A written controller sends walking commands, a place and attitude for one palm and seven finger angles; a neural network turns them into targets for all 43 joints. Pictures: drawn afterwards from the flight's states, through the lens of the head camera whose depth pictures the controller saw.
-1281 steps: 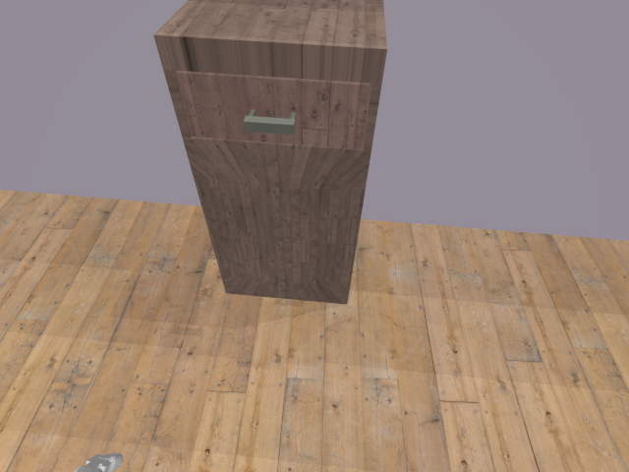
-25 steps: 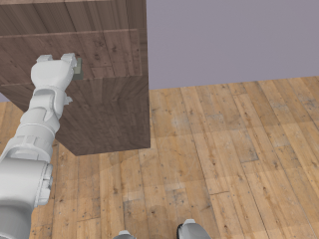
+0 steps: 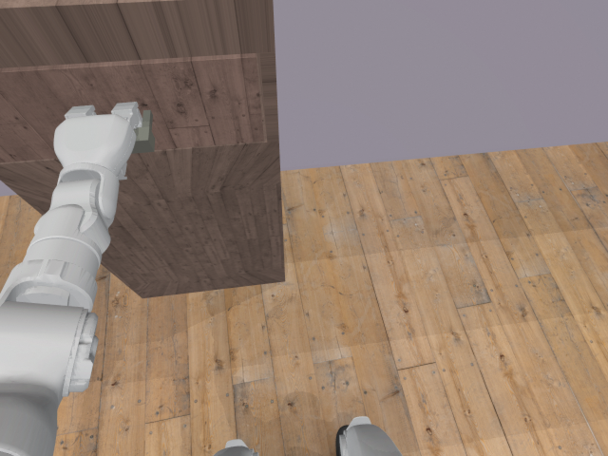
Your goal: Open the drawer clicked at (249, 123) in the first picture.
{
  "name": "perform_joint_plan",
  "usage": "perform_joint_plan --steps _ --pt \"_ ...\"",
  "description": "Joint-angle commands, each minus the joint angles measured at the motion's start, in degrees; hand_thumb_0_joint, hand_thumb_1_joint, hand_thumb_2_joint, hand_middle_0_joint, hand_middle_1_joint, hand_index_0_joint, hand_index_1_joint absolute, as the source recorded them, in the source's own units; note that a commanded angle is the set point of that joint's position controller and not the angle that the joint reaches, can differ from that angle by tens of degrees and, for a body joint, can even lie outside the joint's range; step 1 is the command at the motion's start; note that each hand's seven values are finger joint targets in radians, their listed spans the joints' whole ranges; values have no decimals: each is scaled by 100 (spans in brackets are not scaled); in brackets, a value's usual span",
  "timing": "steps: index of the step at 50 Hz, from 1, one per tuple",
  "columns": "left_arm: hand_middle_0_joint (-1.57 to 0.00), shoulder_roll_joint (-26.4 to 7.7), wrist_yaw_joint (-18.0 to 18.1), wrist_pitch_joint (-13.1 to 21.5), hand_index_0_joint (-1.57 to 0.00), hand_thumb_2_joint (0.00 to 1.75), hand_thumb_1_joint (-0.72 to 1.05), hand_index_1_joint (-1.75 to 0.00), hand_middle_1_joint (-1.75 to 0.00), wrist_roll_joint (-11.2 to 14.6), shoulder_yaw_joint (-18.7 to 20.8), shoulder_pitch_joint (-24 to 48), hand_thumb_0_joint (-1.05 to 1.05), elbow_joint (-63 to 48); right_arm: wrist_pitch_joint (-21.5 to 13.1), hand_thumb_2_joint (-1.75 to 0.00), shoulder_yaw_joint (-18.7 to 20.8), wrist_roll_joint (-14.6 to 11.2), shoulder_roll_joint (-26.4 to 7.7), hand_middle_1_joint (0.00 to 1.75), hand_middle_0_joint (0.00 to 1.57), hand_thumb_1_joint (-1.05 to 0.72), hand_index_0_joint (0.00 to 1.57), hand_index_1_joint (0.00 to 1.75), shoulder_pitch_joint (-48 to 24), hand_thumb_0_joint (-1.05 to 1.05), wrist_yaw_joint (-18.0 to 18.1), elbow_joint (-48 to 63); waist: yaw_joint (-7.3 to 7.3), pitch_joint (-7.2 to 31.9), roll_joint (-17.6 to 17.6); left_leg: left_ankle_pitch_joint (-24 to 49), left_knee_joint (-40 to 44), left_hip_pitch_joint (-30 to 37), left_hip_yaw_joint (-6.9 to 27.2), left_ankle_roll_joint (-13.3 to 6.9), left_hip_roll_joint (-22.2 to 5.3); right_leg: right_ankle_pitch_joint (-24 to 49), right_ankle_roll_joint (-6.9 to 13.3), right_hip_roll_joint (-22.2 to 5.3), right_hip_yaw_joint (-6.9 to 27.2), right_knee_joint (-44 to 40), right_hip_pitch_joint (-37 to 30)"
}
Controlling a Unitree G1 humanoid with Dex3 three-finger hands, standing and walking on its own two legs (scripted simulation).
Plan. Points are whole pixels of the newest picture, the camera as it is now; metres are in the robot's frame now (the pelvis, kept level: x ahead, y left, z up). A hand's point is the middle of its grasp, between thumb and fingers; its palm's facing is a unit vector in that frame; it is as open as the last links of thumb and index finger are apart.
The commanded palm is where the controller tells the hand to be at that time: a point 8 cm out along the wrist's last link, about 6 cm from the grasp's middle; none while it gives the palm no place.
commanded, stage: pull the drawer open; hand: left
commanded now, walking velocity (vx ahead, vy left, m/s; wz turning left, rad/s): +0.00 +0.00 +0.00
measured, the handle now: (112, 131) +0.55 +0.23 +0.05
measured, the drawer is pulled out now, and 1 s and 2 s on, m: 0.00 0.11 0.24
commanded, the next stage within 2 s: none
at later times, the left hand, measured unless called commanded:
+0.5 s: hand (110, 208) +0.44 +0.23 +0.03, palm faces -0.02 -0.01 -1.00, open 5.8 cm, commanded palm +0.40 +0.22 +0.08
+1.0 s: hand (106, 241) +0.39 +0.22 +0.03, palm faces -0.02 -0.01 -1.00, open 5.8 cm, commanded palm +0.35 +0.23 +0.08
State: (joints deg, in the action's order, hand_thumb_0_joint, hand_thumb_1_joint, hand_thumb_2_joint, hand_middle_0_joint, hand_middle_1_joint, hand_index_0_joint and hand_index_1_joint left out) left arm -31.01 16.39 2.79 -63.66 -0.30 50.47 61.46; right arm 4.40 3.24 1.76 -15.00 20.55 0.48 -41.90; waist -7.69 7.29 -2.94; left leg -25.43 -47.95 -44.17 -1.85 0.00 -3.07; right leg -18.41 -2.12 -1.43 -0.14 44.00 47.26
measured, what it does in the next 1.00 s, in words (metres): stands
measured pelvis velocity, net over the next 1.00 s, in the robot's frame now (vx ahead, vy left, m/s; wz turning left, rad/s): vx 0.00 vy -0.01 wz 0.01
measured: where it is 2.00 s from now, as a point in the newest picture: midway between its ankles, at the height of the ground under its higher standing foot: outside the picture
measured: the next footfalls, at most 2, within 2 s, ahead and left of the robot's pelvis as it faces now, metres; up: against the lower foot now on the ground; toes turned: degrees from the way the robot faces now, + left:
none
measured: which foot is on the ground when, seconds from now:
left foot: down 0.00-1.00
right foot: down 0.00-1.00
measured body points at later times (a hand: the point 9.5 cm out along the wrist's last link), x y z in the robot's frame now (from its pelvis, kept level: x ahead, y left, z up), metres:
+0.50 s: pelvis +0.01 +0.00 +0.01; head +0.09 -0.01 +0.45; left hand +0.43 +0.23 +0.08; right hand +0.08 -0.27 -0.12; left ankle -0.04 +0.12 -0.70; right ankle +0.01 -0.15 -0.70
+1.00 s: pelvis +0.00 -0.01 +0.02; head +0.07 -0.03 +0.46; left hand +0.39 +0.22 +0.08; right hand +0.10 -0.27 -0.12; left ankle -0.04 +0.12 -0.70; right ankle +0.01 -0.15 -0.70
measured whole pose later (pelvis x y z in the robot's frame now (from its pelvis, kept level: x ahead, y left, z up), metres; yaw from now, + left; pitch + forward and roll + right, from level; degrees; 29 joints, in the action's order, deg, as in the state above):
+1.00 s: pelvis +0.00 -0.01 +0.02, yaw +0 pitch +13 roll +0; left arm -23.3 19.2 0.9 -62.0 -2.6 23.4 38.1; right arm 3.3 3.7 0.1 -14.2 14.7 1.4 -39.0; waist -1.8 6.1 -3.2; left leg -23.3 -41.1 -30.8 -2.4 0.7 -2.7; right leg -17.8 -1.4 -1.6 0.2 39.9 35.2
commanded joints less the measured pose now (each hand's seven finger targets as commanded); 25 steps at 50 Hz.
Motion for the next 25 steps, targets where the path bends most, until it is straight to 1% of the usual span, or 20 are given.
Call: perform_joint_plan --steps 1,2,3,4,6,7,8,9,10,11,13,14,17,19,20,21,22,23,24,25 --pt "-40 -1381 115 99 -40 90 90 -135 -135 140 458 1541 0 -1186 -57 -90 349 -3 -962 30 20 -90 20 30 848 0 55 278 228 2873 -133 3403 373 1521 -6 -145 293 2588 298 416 -214 -180 -2060" --pt "-40 -1268 109 99 -40 90 90 -135 -135 145 383 1359 0 -1189 -62 -90 336 -1 -951 30 20 -90 20 30 773 0 65 336 256 2767 -81 3274 408 1422 -44 -160 308 2543 292 406 -221 -213 -2114" --pt "-40 -1263 104 98 -40 90 90 -135 -135 177 387 1300 0 -1260 -54 -90 333 -29 -951 30 20 -90 20 30 761 0 51 353 268 2689 -66 3165 460 1401 -46 -150 311 2509 301 415 -231 -232 -2138" --pt "-40 -1416 119 119 -40 90 90 -135 -135 156 525 1308 0 -1345 -41 -90 347 -24 -976 30 20 -90 20 30 733 0 54 322 296 2758 -36 3303 461 1448 -26 -150 289 2565 310 405 -212 -213 -2188" --pt "-40 -1136 156 103 -40 90 90 -135 -135 147 363 976 0 -1535 -53 -90 361 -39 -919 30 20 -90 20 30 671 0 40 390 349 2680 -172 3473 492 1583 -48 -147 286 2593 309 419 -248 -249 -2156" --pt "-40 -1117 188 98 -40 90 90 -135 -135 135 382 860 0 -1607 -61 -90 367 -40 -921 30 20 -90 20 30 643 0 46 398 352 2655 -28 3543 493 1605 -40 -155 271 2610 305 416 -259 -256 -2173" --pt "-40 -1154 217 82 -40 90 90 -135 -135 147 432 804 0 -1749 -52 -90 368 -53 -928 30 20 -90 20 30 612 0 33 418 398 2658 -118 3567 525 1655 -30 -140 270 2586 310 418 -260 -257 -2183" --pt "-40 -1065 239 61 -40 90 90 -135 -135 134 380 756 0 -1761 -40 -90 381 -58 -922 30 20 -90 20 30 577 0 22 405 375 2624 -55 3669 516 1701 -14 -138 268 2617 322 423 -260 -274 -2171" --pt "-40 -858 278 48 -40 90 90 -135 -135 113 212 744 0 -1804 -58 -90 378 -56 -896 30 20 -90 20 30 552 0 28 415 327 2474 -79 3634 546 1729 -10 -139 255 2539 312 421 -297 -296 -2066" --pt "-40 -890 310 11 -40 90 90 -135 -135 128 286 674 0 -1848 -54 -90 396 -74 -905 30 20 -90 20 30 537 0 13 402 361 2436 -103 3627 567 1788 -2 -124 250 2493 320 430 -297 -304 -2046" --pt "-40 -723 358 -59 -40 90 90 -135 -135 150 202 476 0 -2012 -71 -90 395 -85 -874 30 20 -90 20 30 463 0 -2 464 392 2471 -56 3733 594 1878 -2 -127 256 2559 325 430 -312 -335 -2151" --pt "-40 -831 379 -66 -40 90 90 -135 -135 139 263 623 0 -2198 -62 -90 402 -80 -896 30 20 -90 20 30 428 0 -5 458 393 2595 -146 3823 590 1972 2 -117 249 2608 336 422 -287 -329 -2202" --pt "-40 -671 422 -151 -40 90 90 -135 -135 115 176 362 0 -2240 -71 -90 392 -89 -847 30 20 -90 20 30 304 0 14 486 401 2407 -25 3735 634 1974 -22 -122 269 2618 321 412 -309 -381 -2250" --pt "-40 -691 443 -173 -40 90 90 -135 -135 113 191 412 0 -2414 -71 -90 383 -103 -849 30 20 -90 20 30 217 0 16 517 431 2339 -129 3765 686 2023 2 -108 275 2595 350 408 -308 -396 -2265" --pt "-40 -497 458 -182 -40 90 90 -135 -135 115 72 263 0 -2469 -99 -90 388 -95 -798 30 20 -90 20 30 192 0 19 542 427 2328 -158 3876 682 2108 4 -117 267 2619 338 402 -334 -395 -2244" --pt "-40 -612 454 -212 -40 90 90 -135 -135 136 214 32 0 -2465 -87 -90 384 -117 -812 30 20 -90 20 30 163 0 10 562 492 2314 -94 3865 690 2113 13 -103 272 2596 343 413 -324 -400 -2278" --pt "-40 -458 457 -243 -40 90 90 -135 -135 118 75 32 0 -2406 -91 -90 361 -111 -806 30 20 -90 20 30 88 0 26 581 440 2172 68 3720 712 2056 -11 -115 281 2571 332 408 -339 -435 -2268" --pt "-40 -377 453 -241 -40 90 90 -135 -135 146 -1 133 0 -2502 -98 -90 362 -132 -795 30 20 -90 20 30 73 0 21 608 409 2132 95 3546 754 2048 -12 -113 293 2506 329 405 -337 -473 -2280" --pt "-40 -507 466 -216 -40 90 90 -135 -135 120 86 248 0 -2637 -101 -90 367 -118 -804 30 20 -90 20 30 32 0 36 596 426 2191 -19 3616 758 2117 1 -108 288 2508 348 396 -316 -473 -2304" --pt "-40 -489 486 -235 -40 90 90 -135 -135 90 105 31 0 -2588 -113 -90 371 -113 -784 30 20 -90 20 30 8 0 44 608 478 2197 -15 3669 763 2142 4 -109 294 2513 344 394 -330 -444 -2319"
